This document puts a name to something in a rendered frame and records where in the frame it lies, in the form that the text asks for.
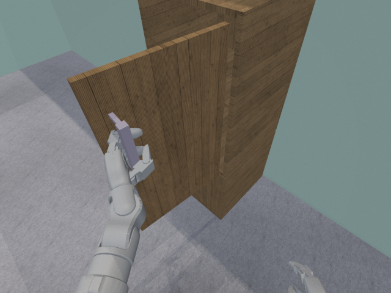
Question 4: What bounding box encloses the robot left hand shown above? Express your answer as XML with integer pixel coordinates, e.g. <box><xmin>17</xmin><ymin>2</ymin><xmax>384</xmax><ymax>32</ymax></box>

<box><xmin>104</xmin><ymin>128</ymin><xmax>155</xmax><ymax>191</ymax></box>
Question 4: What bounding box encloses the handle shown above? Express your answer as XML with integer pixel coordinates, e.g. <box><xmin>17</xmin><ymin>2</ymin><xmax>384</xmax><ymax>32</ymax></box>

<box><xmin>108</xmin><ymin>112</ymin><xmax>143</xmax><ymax>181</ymax></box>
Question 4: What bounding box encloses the robot right hand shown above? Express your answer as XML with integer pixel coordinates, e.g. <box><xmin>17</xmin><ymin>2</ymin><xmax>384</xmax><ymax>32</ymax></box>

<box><xmin>288</xmin><ymin>261</ymin><xmax>327</xmax><ymax>293</ymax></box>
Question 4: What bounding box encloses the cupboard door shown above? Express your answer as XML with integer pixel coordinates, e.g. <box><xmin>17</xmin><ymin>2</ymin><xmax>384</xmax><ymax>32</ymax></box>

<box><xmin>67</xmin><ymin>21</ymin><xmax>230</xmax><ymax>231</ymax></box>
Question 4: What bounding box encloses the robot left forearm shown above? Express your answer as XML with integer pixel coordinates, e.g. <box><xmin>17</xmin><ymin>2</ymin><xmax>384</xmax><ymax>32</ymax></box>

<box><xmin>75</xmin><ymin>184</ymin><xmax>147</xmax><ymax>293</ymax></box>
